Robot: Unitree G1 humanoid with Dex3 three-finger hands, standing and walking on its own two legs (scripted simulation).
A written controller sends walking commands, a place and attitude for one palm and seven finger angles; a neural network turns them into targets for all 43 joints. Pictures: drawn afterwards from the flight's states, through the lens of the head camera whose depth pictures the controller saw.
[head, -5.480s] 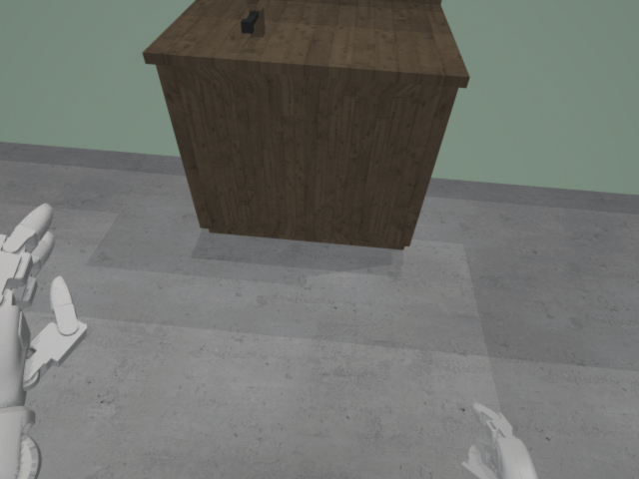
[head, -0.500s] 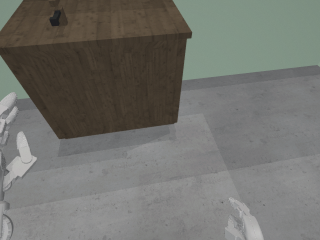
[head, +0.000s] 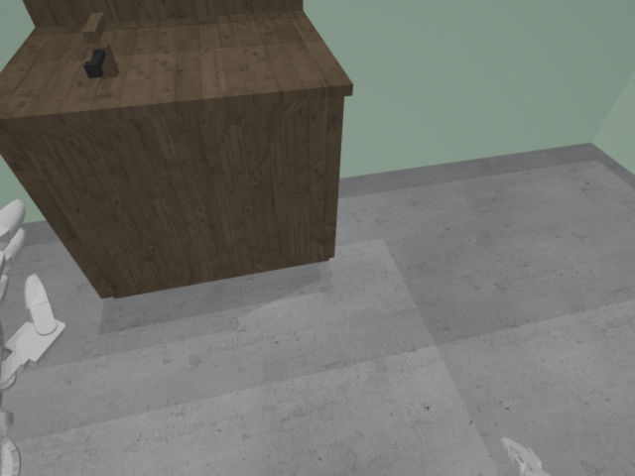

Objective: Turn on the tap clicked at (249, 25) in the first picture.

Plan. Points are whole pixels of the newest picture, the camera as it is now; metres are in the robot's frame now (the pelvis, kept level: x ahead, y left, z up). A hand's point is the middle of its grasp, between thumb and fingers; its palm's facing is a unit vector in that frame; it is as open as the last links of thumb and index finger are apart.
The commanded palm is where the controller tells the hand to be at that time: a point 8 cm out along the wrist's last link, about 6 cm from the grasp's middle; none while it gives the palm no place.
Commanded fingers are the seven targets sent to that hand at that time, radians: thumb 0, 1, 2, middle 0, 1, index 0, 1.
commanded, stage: take the last steps up to it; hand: left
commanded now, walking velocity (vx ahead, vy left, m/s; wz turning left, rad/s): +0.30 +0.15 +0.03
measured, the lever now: (93, 69) +0.90 +0.55 +0.11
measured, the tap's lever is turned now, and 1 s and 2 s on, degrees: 0 0 0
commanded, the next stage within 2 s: none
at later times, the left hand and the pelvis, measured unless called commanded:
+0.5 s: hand (40, 258) +0.29 +0.31 +0.17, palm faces +0.44 -0.79 -0.43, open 7.4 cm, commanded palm +0.22 +0.34 +0.18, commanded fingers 0.00 0.90 0.90 -0.20 -0.30 -0.20 -0.30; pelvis +0.07 +0.06 -0.01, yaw +1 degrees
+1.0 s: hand (65, 194) +0.39 +0.33 +0.17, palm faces +0.37 -0.79 -0.49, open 7.4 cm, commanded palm +0.33 +0.38 +0.18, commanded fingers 0.00 0.90 0.90 -0.20 -0.30 -0.20 -0.30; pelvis +0.18 +0.10 +0.01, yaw +1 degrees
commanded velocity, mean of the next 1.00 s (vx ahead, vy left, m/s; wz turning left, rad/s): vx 0.30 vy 0.15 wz -0.01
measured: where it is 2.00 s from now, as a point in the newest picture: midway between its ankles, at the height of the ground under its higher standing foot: (255, 437)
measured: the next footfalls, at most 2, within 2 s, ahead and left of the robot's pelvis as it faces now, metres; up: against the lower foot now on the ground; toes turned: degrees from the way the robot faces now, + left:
left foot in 0.40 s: +0.14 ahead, +0.19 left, +0.00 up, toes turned +11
right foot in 0.70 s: +0.19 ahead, -0.02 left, +0.00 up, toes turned -12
